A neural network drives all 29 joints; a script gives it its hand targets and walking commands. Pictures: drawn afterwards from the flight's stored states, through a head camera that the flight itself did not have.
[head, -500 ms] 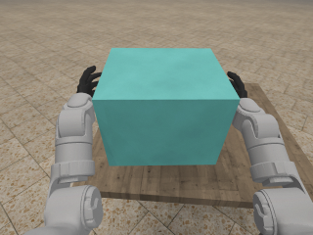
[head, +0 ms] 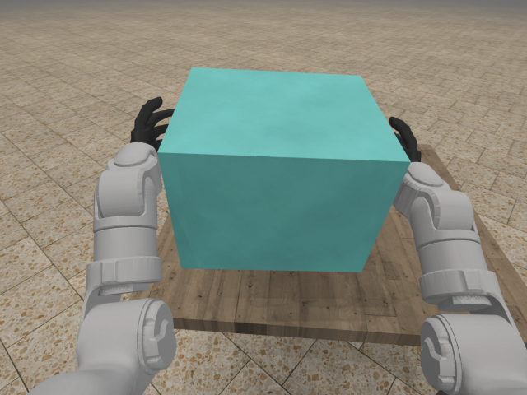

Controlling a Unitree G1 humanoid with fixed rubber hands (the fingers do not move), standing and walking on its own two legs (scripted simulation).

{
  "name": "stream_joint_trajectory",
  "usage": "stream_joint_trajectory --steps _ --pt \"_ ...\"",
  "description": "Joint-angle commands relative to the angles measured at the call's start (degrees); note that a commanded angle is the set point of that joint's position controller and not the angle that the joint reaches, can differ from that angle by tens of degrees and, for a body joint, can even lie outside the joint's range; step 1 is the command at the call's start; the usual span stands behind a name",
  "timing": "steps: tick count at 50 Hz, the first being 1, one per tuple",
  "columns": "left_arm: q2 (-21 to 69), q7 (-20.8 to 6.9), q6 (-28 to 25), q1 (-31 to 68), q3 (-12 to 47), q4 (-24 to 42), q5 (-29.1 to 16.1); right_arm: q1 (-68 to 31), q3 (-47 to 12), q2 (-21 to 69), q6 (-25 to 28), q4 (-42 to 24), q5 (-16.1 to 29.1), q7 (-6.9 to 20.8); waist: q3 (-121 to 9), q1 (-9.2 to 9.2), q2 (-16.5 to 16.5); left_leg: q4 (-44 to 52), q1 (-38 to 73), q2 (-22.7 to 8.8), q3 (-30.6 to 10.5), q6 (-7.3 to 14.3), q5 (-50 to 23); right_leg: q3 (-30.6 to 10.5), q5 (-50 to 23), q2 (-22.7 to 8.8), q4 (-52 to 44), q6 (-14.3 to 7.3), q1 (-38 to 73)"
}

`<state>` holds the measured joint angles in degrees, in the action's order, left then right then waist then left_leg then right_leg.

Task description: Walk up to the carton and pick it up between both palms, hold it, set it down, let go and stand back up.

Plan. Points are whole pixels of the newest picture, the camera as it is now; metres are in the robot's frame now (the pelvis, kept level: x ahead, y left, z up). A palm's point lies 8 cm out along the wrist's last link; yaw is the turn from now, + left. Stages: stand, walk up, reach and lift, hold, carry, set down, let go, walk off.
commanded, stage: hold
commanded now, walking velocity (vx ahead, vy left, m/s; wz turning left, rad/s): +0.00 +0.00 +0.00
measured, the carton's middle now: (274, 167) +0.40 -0.01 +0.20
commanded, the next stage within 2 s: none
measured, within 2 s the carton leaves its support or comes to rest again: neither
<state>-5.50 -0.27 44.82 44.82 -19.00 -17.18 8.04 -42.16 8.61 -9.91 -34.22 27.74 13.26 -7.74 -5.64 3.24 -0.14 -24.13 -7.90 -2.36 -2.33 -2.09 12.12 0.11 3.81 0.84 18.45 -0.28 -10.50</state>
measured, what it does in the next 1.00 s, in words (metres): stands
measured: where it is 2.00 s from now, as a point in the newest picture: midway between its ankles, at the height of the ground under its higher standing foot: outside the picture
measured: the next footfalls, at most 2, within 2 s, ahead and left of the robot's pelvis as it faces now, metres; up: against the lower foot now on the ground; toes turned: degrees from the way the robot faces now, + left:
none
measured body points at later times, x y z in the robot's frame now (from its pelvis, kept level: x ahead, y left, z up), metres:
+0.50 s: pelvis +0.01 +0.00 +0.00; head -0.05 +0.01 +0.45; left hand +0.39 +0.18 +0.22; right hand +0.38 -0.19 +0.21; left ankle +0.02 +0.14 -0.74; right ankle +0.07 -0.12 -0.74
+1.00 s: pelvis +0.01 +0.00 +0.00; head -0.05 +0.01 +0.45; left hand +0.40 +0.18 +0.24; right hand +0.39 -0.19 +0.21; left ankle +0.02 +0.14 -0.74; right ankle +0.07 -0.12 -0.74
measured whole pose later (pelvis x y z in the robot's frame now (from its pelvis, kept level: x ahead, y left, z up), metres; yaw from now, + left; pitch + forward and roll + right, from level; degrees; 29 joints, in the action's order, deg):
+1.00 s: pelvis +0.01 +0.00 +0.00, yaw +0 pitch -4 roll -1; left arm -5.5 -0.8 44.0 44.2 -19.3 -17.1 8.4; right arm -42.3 8.1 -10.0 -33.8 27.7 13.2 -7.8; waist -5.0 3.2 -0.1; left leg -24.1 -8.0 -2.3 -2.5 -2.1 12.7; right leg 0.1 4.5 0.8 18.4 -0.3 -10.5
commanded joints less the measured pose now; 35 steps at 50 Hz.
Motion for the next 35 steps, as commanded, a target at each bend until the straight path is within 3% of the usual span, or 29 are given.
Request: stream_joint_trajectory --steps 1,7,13,17,21,24,35 --pt "33.59 -10.18 -4.93 37.85 19.37 -1.24 -5.17 -59.11 -19.77 35.64 6.45 -13.79 4.34 10.33 -19.13 -2.14 -0.4 12.81 -13.11 5.87 2.07 3.52 5.71 -1.14 6.7 0.95 -3.49 0.71 21.5" --pt "34.01 -10.46 -4.96 34.07 21.6 4.33 -5.69 -55.65 -22.9 34.56 6.5 -18.7 6.48 9.08 -22.46 -1.15 0.15 9.97 -8.17 6.45 1.77 1.77 -5.87 -0.57 -3.79 2.02 -2.42 0.59 24.94" --pt "36.24 -9.1 -5.36 33.05 29.23 17.44 -9.53 -51.73 -27.37 33.8 6.04 -28.68 11.66 7.26 -31.06 1.07 2.48 5.19 -3.03 7.03 0.19 -1.26 -20.97 -0.45 -19.14 3.41 0.15 0.58 29.2" --pt "38.46 -7.64 -5.42 34.76 34.42 24.56 -12.82 -50.38 -28.02 33.95 5.75 -33.52 14.52 6.47 -34.21 2.75 3.92 2.77 -1.11 7.06 -0.85 -2.84 -26.36 -0.23 -23.31 4.21 0.87 0.61 28.57" --pt "38.52 -6.65 -4.82 37.42 35.34 24.99 -13.55 -50.69 -26.71 34.06 5.01 -32.06 14.5 6.87 -30.99 2.85 3.81 3.53 -3.06 6.89 -1.03 -2.56 -21.01 -0.08 -17.32 4.13 0.08 0.62 25.43" --pt "37.76 -6.47 -4.49 38.82 33.51 21.83 -12.77 -52.32 -25.35 34.94 4.72 -28.58 13.47 7.63 -27.72 1.84 3.28 5.34 -5.59 6.62 -0.69 -1.43 -13.83 -0.26 -10.56 3.51 -0.91 0.64 23.08" --pt "34.88 -8.88 -4.11 39.86 22.39 1.63 -6.8 -59.72 -20.68 36.76 5.56 -15.36 6.33 10.1 -17.2 -2.06 -0.55 12.55 -14.41 5.88 1.41 3.58 9.21 -1.27 11.08 0.93 -3.82 0.64 18.56"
